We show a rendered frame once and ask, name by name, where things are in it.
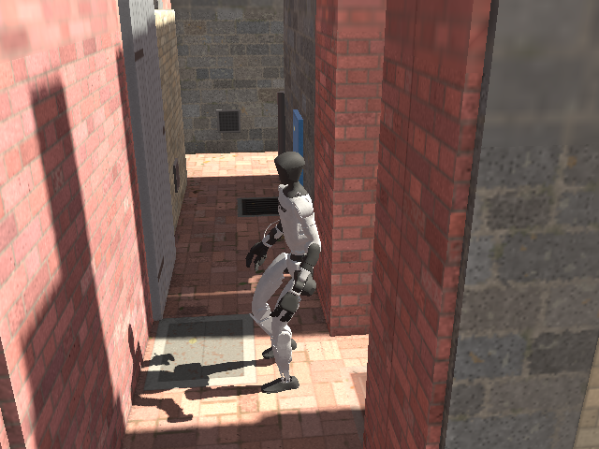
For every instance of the robot right shin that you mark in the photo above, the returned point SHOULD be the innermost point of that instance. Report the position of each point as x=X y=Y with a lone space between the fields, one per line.
x=264 y=324

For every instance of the robot head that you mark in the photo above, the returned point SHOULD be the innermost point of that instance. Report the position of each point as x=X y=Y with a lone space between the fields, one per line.
x=289 y=166

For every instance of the right robot hand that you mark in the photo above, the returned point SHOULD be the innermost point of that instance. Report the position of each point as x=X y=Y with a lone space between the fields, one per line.
x=261 y=251

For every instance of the left robot hand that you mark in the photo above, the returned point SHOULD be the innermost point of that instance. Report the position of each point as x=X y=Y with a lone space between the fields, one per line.
x=289 y=302

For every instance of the robot left upper arm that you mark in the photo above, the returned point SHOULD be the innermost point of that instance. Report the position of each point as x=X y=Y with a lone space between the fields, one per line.
x=305 y=213

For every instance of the robot right forearm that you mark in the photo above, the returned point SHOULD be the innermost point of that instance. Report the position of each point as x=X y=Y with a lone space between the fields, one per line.
x=275 y=234

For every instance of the robot left forearm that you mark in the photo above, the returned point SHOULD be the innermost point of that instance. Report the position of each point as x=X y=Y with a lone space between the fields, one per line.
x=307 y=263

